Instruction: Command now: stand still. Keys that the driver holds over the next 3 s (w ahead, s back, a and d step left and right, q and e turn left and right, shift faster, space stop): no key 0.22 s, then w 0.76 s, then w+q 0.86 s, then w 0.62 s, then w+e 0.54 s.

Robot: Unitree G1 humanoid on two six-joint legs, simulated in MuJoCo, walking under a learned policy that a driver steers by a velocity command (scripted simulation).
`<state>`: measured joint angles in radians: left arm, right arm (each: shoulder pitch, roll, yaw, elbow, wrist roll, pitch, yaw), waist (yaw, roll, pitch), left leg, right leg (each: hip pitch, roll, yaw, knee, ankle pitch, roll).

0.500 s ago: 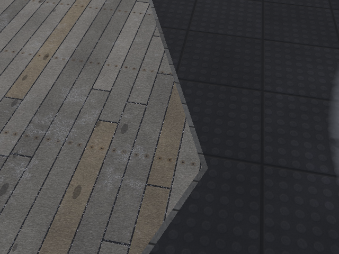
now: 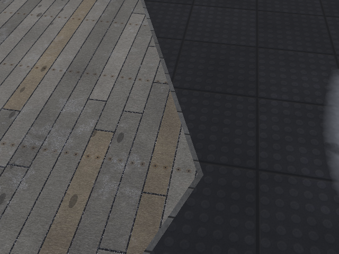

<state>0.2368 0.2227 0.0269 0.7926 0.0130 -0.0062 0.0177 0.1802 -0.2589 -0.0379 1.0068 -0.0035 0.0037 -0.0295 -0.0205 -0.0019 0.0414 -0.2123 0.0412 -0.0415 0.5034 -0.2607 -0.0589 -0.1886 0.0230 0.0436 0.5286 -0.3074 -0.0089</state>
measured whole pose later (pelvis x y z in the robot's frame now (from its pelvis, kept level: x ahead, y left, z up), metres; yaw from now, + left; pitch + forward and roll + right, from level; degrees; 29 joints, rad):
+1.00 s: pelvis +0.30 +0.00 -0.01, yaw +1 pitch +1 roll +0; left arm 0.03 0.25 0.05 0.82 -0.02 -0.10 -0.04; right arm 0.42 -0.24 -0.03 1.04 0.03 -0.08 0.00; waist -0.04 0.01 0.06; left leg -0.17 0.02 -0.06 1.07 -0.45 0.03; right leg -0.45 0.02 -0.07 0.57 -0.14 -0.06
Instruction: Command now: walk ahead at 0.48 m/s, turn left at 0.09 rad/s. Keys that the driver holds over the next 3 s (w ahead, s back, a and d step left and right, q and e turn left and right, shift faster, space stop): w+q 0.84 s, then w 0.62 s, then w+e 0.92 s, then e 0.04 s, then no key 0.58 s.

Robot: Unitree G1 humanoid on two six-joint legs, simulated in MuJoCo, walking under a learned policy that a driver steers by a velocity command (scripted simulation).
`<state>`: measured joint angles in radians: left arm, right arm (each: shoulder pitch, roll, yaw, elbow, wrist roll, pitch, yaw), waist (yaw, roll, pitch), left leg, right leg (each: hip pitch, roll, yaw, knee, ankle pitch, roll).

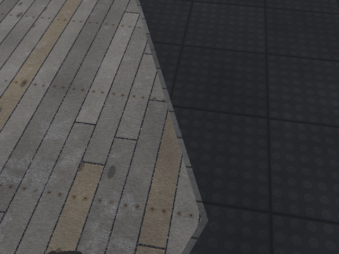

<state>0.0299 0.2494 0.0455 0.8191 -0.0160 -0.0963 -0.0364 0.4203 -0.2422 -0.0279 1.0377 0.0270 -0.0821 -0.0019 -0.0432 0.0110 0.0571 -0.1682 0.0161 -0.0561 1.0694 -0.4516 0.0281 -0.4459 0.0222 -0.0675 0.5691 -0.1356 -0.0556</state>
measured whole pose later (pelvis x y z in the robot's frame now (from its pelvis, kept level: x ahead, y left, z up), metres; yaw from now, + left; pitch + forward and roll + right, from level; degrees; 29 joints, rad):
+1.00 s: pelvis +0.59 +0.11 +0.00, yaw +29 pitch +3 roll -1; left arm 0.05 0.27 0.05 0.75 0.01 -0.14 -0.03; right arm 0.38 -0.29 -0.08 0.77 0.02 -0.04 -0.02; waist -0.05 0.02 0.00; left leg -0.16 -0.09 -0.20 0.78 -0.49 0.04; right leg -0.46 0.04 0.00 0.52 -0.12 -0.02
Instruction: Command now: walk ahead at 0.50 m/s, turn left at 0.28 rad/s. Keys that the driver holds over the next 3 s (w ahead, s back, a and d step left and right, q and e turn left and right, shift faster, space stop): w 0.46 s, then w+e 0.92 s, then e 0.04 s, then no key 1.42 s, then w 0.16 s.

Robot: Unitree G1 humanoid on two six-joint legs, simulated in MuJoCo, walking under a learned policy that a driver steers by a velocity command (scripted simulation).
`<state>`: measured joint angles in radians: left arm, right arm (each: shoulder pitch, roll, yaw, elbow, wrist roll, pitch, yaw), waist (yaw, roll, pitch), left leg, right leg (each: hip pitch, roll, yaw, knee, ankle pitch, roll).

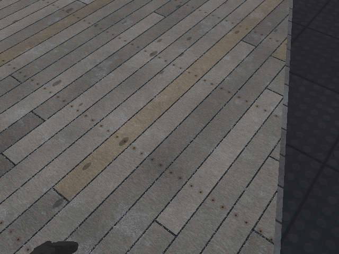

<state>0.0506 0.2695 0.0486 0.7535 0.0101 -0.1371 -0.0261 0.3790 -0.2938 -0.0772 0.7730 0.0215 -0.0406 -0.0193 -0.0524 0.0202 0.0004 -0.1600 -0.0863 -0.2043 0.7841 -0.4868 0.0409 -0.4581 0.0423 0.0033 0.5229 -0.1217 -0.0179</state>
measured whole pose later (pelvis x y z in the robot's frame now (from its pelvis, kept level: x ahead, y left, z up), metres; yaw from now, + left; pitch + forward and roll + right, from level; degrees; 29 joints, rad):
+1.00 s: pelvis +0.54 +0.01 -0.01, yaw -12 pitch +2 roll +2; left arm 0.07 0.26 0.05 0.70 -0.02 -0.04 -0.07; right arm 0.34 -0.28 -0.08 0.85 0.01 -0.05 -0.02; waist -0.06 -0.02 0.03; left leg 0.10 0.04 0.27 0.38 -0.47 -0.04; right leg -0.54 -0.02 -0.06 0.60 -0.12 -0.10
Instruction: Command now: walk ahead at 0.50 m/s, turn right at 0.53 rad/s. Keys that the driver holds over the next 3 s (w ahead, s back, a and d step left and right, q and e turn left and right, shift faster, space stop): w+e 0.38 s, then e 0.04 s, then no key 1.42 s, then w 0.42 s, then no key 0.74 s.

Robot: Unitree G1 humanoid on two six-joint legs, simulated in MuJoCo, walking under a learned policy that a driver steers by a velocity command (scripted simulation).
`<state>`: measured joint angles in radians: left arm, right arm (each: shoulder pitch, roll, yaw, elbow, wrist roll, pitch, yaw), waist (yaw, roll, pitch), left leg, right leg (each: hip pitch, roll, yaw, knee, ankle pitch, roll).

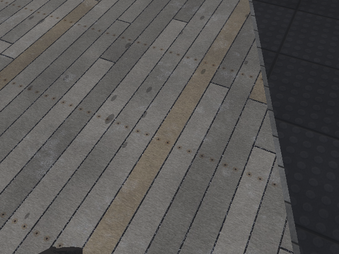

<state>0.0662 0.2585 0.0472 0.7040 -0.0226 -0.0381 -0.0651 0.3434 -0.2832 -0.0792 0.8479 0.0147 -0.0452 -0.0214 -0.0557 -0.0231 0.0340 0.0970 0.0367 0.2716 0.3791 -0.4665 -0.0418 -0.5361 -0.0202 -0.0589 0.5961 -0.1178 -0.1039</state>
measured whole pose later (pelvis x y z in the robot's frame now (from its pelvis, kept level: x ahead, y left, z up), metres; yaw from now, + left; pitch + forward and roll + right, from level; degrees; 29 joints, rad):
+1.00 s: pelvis +0.38 -0.03 +0.02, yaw -21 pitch -1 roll +1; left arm 0.18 0.23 0.03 0.70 0.02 0.02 0.02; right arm 0.18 -0.24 -0.01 0.84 -0.02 -0.02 0.01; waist -0.02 0.00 0.01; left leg -0.24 0.00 0.03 0.51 -0.26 0.00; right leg -0.27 -0.01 0.06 0.55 -0.27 0.02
